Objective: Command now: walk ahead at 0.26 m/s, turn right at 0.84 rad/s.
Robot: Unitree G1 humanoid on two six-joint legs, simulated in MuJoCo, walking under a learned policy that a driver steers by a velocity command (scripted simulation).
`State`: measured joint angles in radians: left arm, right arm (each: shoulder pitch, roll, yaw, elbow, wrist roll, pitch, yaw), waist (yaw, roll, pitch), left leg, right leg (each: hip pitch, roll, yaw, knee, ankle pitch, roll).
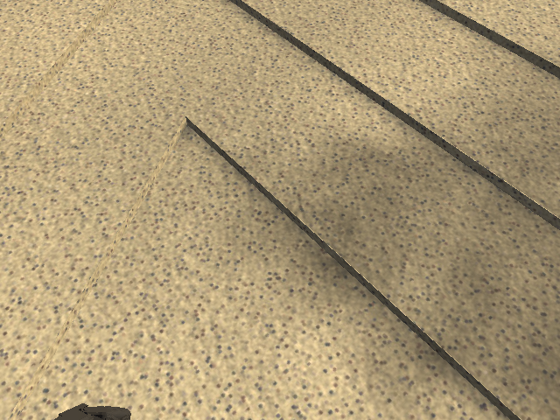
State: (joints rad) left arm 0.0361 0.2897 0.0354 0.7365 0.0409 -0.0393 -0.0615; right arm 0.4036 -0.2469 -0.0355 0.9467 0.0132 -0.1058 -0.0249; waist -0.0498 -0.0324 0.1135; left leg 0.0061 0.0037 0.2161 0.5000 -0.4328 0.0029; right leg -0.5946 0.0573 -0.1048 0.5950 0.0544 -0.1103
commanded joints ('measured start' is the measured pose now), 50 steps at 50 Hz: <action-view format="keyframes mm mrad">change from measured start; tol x32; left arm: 1 451 125 54 90 15 4 19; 50 252 156 24 37 -15 79 100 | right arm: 1 -173 -187 -46 -130 5 3 -14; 50 -104 -208 -40 -215 -11 124 42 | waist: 1 244 56 -253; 50 63 150 -178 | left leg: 1 -263 144 -35 539 742 -9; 2 -446 3 -10 857 -156 -31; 3 -597 -59 -146 1104 -269 -70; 26 -261 -100 -361 -2 109 -16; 29 18 375 -756 -302 107 130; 37 -122 199 -395 -173 661 194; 50 -334 127 -460 -31 523 80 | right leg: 1 602 29 57 -95 84 -90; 3 809 -341 597 5 1235 -303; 6 626 -321 745 -259 302 -351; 25 386 -49 804 -235 -89 -32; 29 51 222 395 222 -672 141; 37 35 82 224 630 -472 167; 50 662 -101 224 -334 -222 61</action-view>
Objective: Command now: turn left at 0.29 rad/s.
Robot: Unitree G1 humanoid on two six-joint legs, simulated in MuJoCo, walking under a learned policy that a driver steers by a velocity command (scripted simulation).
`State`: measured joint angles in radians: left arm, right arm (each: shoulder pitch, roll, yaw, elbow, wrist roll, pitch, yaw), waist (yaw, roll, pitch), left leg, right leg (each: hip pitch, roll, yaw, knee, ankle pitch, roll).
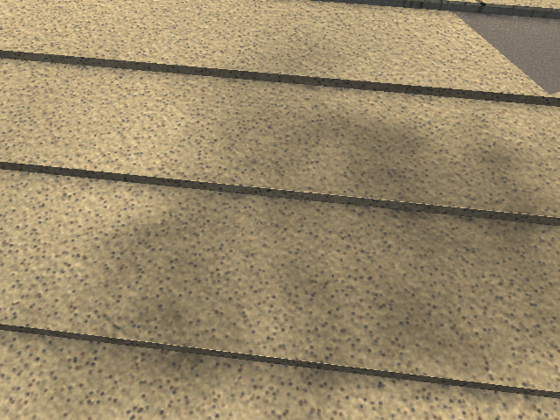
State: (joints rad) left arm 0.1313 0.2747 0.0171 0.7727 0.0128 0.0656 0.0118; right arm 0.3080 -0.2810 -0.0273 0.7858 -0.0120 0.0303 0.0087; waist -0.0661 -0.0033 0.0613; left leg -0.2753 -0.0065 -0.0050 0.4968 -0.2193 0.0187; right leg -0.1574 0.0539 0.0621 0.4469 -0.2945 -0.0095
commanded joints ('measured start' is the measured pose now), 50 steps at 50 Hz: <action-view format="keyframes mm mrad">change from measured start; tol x32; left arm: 1 136 246 52 -15 21 -33 36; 50 169 41 67 -34 15 -30 -43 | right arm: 1 -3 -77 -28 -93 25 -22 13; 50 -77 -122 -56 -66 27 -33 -43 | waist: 1 68 -134 -148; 23 118 -82 118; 28 -106 341 -379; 50 122 81 -103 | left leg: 1 -219 24 -122 153 -62 11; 4 -224 5 -31 576 -300 11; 17 -558 109 -37 495 17 -23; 26 311 -70 125 56 1 105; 28 545 482 -615 -201 212 178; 33 155 296 -7 -152 728 53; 50 232 345 286 224 877 72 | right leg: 1 311 -347 277 -187 309 -113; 3 44 -412 195 -160 558 -252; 7 124 -297 152 -357 -320 -148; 22 80 -380 -185 -427 -116 -114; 26 -52 -282 -301 230 706 -81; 28 -424 2 -54 870 -289 -17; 29 -434 -29 107 915 -190 -40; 50 -166 -4 -230 203 2 -137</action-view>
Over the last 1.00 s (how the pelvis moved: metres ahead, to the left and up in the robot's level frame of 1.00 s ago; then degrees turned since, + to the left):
0.18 0.09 0.01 -40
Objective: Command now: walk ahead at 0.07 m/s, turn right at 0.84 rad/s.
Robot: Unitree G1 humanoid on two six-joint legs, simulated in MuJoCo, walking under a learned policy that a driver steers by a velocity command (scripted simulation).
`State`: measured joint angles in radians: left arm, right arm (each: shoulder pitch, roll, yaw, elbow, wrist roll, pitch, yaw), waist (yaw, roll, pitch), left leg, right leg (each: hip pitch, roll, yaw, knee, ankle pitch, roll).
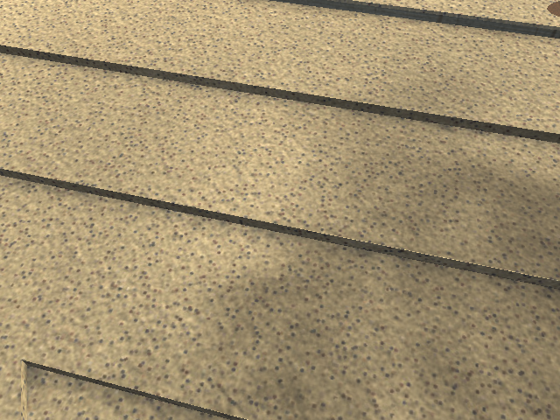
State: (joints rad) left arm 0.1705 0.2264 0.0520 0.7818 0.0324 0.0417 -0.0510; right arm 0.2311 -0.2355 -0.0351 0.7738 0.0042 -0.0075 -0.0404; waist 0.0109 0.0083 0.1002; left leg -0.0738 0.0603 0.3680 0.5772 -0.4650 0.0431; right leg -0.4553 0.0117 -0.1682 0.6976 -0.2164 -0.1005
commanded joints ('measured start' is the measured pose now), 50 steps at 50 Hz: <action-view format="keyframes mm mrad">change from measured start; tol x64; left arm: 1 234 110 44 -30 2 -20 38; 50 38 141 -20 -70 -8 -95 84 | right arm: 1 -25 -185 -54 -59 18 12 17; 50 89 -142 -61 -49 -35 28 45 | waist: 1 117 5 -193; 50 -34 -146 -110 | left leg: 1 -66 249 -78 364 999 5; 3 -537 -118 -281 876 -251 -122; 27 -158 305 -972 -329 625 234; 31 -125 110 -888 -446 -244 175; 50 -414 -145 -488 402 5 -65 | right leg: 1 285 31 73 -177 39 -88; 3 516 -329 839 -308 657 -384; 27 -42 107 181 178 -342 75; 50 395 -224 381 -354 700 -86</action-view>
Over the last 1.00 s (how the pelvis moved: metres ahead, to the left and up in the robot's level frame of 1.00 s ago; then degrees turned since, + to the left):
0.25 0.21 -0.02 3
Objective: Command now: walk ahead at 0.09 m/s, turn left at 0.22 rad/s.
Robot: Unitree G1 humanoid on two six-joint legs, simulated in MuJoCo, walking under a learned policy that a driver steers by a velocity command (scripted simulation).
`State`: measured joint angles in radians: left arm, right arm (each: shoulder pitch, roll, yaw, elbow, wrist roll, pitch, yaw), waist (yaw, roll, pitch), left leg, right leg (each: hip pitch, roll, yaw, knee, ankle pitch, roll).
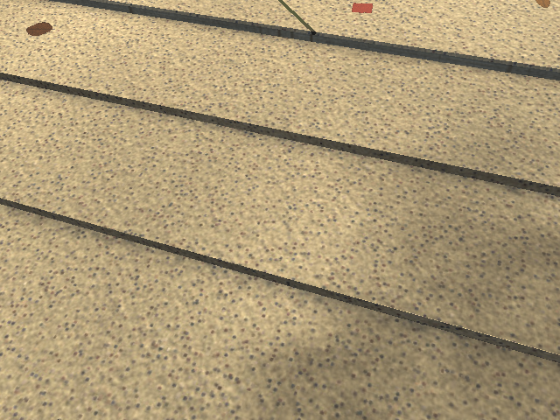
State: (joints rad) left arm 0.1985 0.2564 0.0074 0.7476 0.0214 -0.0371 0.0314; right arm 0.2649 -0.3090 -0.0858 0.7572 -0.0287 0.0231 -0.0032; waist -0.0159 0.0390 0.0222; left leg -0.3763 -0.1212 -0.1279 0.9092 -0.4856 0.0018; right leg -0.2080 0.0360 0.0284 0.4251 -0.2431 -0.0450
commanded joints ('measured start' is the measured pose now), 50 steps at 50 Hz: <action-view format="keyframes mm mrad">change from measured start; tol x32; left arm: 1 19 115 25 -22 5 -17 -1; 50 87 159 69 -13 13 45 10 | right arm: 1 45 -59 -4 -29 3 1 14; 50 -119 -93 -6 -4 -7 54 44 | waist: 1 -7 -188 -45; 18 -47 150 -59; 29 44 72 -63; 31 45 -362 -33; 50 80 -160 42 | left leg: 1 -79 30 22 37 44 -32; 9 303 92 104 -580 424 11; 11 488 326 -96 -502 862 85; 18 384 491 -108 -522 918 273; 28 216 451 204 -442 585 128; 32 -224 131 181 259 -215 -55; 50 -298 169 124 140 87 -35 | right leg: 1 142 -225 141 -68 802 -135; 8 98 -191 102 21 750 -94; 13 -50 -69 83 -23 39 -7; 20 -280 -48 -14 752 -384 39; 29 20 -25 -145 191 -74 3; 32 118 -440 552 -137 507 -255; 39 124 -238 140 -107 557 -157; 47 170 -316 76 -148 303 -178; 50 237 -373 222 -324 -452 -191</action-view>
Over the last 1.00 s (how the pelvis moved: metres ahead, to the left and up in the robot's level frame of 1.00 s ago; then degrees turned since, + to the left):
0.15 0.02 0.02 7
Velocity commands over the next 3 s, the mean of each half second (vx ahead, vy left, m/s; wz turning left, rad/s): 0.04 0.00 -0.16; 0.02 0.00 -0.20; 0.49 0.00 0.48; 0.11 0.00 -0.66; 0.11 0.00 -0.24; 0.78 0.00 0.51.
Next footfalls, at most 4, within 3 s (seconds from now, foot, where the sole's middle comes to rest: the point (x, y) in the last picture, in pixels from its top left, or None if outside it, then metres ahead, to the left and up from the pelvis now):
0.20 left None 0.08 0.11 -0.78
0.60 right None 0.05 -0.12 -0.78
1.48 left None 0.43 0.16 -0.75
2.04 right None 0.34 -0.06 -0.75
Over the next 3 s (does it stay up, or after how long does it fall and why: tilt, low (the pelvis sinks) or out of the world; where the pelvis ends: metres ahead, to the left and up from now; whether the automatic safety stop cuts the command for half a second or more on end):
stays up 0.63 -0.07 0.03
